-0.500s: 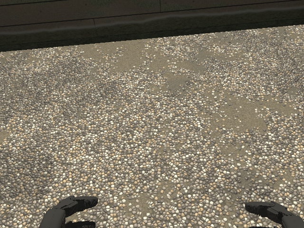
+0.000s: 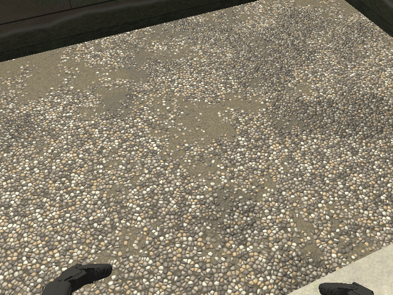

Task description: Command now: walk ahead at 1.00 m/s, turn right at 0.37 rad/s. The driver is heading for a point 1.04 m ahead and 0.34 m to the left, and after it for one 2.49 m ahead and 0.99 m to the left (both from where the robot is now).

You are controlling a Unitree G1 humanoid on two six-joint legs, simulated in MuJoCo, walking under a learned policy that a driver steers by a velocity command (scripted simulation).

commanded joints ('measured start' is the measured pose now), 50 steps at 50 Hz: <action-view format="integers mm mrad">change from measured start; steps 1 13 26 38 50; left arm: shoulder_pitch -110 -38 41 -149 101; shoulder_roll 61 85 123 142 51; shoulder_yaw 17 5 17 32 -16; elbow -123 -54 12 -139 -38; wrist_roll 32 49 49 59 51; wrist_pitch -36 -89 -157 -105 -85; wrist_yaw -7 -52 -5 39 4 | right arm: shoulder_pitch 38 29 -126 81 -180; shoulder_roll -123 -151 -70 -264 -113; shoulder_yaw -27 -50 -29 -79 -19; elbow -59 -50 -157 -93 -136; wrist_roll -20 62 20 45 52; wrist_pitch -3 -40 46 47 29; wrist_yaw -8 0 -2 16 -10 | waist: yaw -53 22 -16 -152 45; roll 326 41 -96 216 -81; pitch -101 -157 -125 -242 -202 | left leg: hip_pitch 345 20 -384 356 -309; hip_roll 360 133 57 268 7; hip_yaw -449 -187 -140 -654 -400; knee -195 -122 514 -216 -39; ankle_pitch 414 505 219 479 241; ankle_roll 63 51 -108 237 56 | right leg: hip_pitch -522 443 185 -508 598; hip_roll -78 -291 -606 -286 -346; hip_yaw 98 -176 -10 -102 -91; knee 332 -101 -299 647 -53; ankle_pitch -228 167 -79 -254 179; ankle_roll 38 43 -69 158 48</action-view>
